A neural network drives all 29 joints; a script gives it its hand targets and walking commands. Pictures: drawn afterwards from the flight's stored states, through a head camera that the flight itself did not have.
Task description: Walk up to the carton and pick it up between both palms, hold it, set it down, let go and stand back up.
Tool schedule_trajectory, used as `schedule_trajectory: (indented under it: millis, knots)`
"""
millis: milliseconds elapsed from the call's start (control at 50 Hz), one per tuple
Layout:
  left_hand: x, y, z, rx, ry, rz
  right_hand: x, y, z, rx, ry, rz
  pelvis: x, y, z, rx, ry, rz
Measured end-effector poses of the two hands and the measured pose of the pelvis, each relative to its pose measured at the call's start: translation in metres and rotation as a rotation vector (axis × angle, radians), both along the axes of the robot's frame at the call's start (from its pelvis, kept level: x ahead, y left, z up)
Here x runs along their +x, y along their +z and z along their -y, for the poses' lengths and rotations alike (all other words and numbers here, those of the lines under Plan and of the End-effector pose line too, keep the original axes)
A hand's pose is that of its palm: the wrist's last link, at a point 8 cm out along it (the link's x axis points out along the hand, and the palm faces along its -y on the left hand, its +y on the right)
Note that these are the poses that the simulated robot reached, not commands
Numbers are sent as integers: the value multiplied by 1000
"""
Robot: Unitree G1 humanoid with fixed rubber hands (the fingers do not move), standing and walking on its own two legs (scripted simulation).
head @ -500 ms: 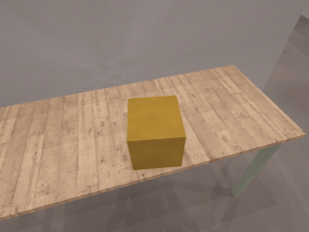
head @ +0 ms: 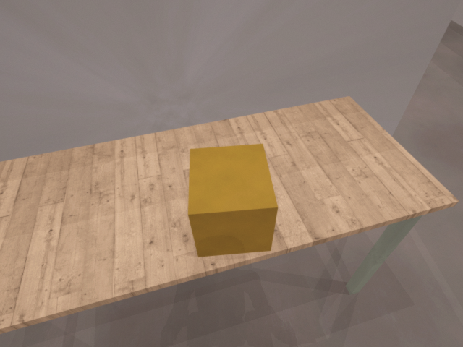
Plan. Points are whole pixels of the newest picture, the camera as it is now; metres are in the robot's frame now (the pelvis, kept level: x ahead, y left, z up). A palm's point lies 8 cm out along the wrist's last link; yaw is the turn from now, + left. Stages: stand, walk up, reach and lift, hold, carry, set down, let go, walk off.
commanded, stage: stand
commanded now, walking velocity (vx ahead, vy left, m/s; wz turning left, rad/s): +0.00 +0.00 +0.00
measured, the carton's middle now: (230, 200) +0.42 +0.03 -0.02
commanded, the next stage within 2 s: none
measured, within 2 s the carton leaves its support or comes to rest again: neither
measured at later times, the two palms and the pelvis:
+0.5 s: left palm out of the picture +0.00 +0.24 -0.14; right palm out of the picture -0.01 -0.24 -0.14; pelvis +0.00 +0.00 +0.00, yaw +0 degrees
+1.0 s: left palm out of the picture -0.01 +0.24 -0.14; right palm out of the picture -0.01 -0.24 -0.14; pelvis +0.01 +0.00 +0.00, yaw +0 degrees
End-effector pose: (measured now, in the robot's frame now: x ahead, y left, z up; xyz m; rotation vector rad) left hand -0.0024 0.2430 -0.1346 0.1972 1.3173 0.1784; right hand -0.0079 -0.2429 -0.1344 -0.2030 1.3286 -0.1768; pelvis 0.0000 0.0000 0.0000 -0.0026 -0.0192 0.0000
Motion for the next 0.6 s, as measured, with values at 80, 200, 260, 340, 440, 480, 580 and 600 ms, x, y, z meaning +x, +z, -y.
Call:
schedule_trajectory:
  millis: [80, 200, 260, 340, 440, 480, 580, 600]
  knots:
    - [0, 0, 1, -1, 1, -4, 0, 0, -1, 1, -3, -5, 1, 0, 0, 0, -1, 0]
    - [0, -1, 2, -3, 3, -10, -1, -1, -1, 3, -6, -11, 1, 0, 0, 0, -2, 0]
    - [-1, -1, 2, -3, 4, -13, -2, -1, -2, 3, -8, -14, 2, 0, 0, 0, -2, 0]
    - [-1, -1, 3, -4, 5, -17, -3, -1, -2, 4, -10, -19, 2, 0, 0, 0, -3, 0]
    - [-2, -1, 3, -5, 6, -22, -4, -1, -3, 6, -13, -23, 3, 1, 0, 0, -3, 0]
    - [-2, -2, 4, -6, 6, -24, -4, -2, -3, 6, -14, -25, 3, 1, 0, 1, -4, -1]
    - [-2, -2, 4, -7, 7, -28, -5, -2, -4, 7, -16, -29, 3, 1, 0, 1, -4, -1]
    - [-2, -2, 4, -7, 7, -28, -5, -2, -4, 8, -17, -30, 3, 1, 0, 1, -5, -1]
